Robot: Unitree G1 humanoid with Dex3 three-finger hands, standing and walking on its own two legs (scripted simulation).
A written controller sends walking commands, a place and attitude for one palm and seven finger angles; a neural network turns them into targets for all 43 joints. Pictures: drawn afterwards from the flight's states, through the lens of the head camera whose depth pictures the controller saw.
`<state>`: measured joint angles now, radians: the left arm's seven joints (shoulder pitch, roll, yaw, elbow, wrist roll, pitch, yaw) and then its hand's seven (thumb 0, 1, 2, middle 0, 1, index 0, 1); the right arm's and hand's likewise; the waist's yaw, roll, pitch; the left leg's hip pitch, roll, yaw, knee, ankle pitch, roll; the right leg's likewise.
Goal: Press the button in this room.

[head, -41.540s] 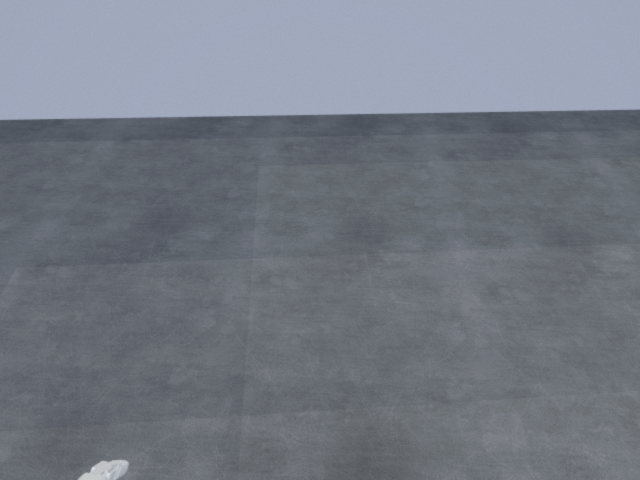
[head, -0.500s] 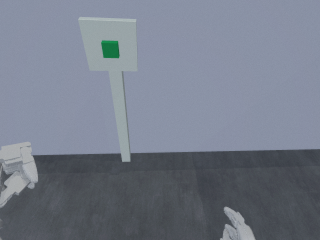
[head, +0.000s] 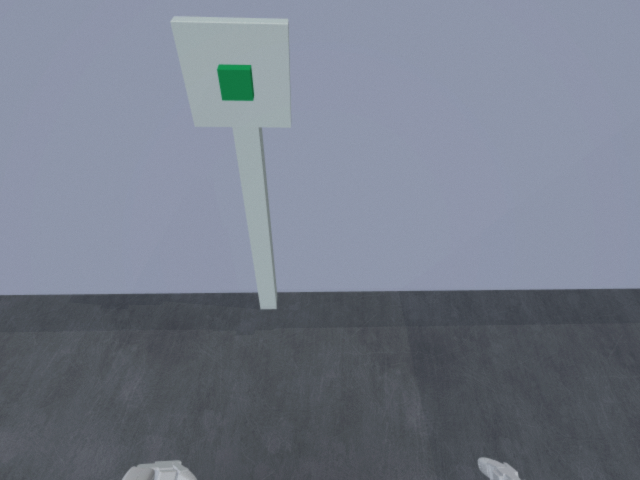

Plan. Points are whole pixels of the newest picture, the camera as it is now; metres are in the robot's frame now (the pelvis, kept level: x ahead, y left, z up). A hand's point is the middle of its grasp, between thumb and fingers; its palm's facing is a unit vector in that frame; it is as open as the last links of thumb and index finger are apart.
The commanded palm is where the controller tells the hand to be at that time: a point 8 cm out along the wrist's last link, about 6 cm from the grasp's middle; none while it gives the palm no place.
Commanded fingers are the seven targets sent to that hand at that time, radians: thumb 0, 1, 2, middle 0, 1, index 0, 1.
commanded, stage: let the arm hang, fingers relaxed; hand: left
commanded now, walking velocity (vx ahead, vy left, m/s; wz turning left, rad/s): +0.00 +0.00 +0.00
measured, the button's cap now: (236, 82) +0.79 +0.19 +0.12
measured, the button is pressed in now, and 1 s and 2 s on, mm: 0 0 0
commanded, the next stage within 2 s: stand and wait in 0.86 s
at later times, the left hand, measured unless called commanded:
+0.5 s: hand out of the picture -0.05 +0.20 -0.16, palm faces +0.02 -0.97 -0.24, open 6.8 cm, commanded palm none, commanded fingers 0.00 0.90 0.90 -0.20 -0.30 -0.20 -0.30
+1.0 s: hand out of the picture +0.04 +0.19 -0.16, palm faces +0.00 -0.97 -0.25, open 7.4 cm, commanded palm none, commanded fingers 0.00 0.90 0.90 -0.20 -0.30 -0.20 -0.30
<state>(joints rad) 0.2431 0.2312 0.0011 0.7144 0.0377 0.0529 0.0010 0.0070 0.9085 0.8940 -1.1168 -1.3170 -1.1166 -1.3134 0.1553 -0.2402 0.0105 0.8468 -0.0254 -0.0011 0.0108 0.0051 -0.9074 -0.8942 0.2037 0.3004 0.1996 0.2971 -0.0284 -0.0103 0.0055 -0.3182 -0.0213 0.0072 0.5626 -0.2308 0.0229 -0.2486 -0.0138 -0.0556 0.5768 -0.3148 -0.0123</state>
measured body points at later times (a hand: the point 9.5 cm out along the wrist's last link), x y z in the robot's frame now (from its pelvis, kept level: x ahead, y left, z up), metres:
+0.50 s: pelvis -0.01 +0.00 +0.01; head +0.00 -0.01 +0.46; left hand -0.05 +0.25 -0.14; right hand -0.03 -0.23 -0.15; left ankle +0.04 +0.10 -0.73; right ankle +0.00 -0.11 -0.73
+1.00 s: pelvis +0.01 -0.01 +0.01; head +0.02 -0.02 +0.46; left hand +0.04 +0.24 -0.14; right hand +0.03 -0.26 -0.14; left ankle +0.04 +0.10 -0.73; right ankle +0.00 -0.11 -0.73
